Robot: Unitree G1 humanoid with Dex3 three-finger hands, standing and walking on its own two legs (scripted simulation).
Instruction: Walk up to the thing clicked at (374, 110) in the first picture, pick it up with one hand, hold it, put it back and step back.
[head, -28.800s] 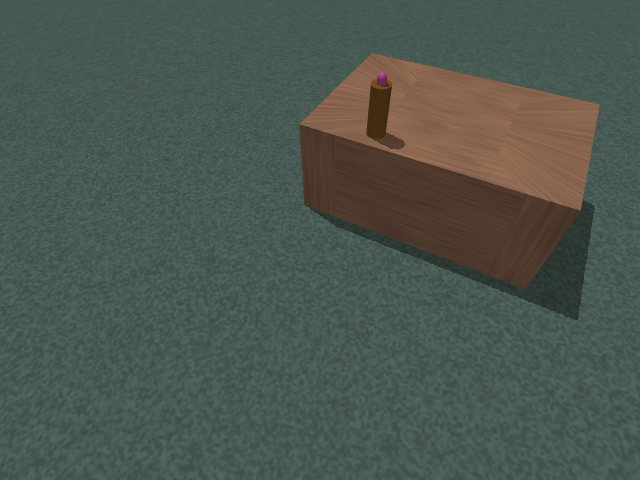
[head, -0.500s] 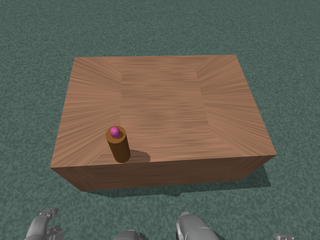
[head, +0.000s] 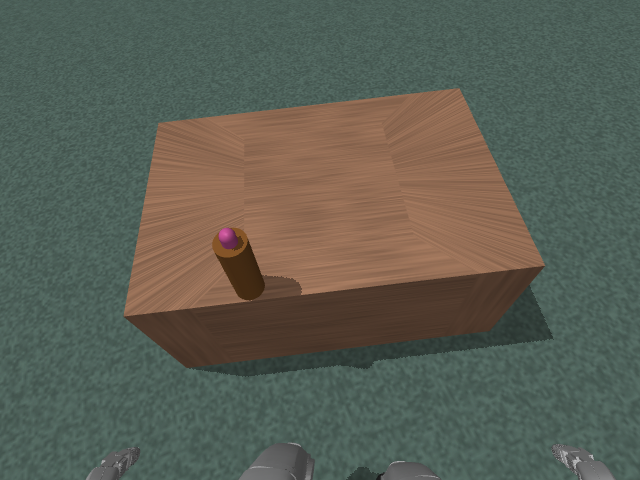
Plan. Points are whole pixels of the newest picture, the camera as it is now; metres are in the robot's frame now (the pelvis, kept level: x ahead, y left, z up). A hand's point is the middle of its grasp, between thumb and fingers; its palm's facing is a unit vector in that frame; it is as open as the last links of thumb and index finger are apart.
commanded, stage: step back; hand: left
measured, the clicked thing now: (239, 262) +0.53 +0.20 -0.23
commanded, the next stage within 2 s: none
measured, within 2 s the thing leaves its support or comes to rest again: neither
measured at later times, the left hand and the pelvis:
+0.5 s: hand out of the picture -0.07 +0.27 -0.16, palm faces +0.00 -0.93 -0.38, open 7.4 cm; pelvis -0.15 -0.01 -0.01, yaw -1 degrees
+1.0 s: hand out of the picture -0.19 +0.24 -0.15, palm faces +0.09 -0.91 -0.40, open 7.4 cm; pelvis -0.33 -0.04 -0.02, yaw +6 degrees
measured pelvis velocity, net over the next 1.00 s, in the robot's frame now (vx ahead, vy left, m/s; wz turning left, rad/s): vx -0.33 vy -0.04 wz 0.10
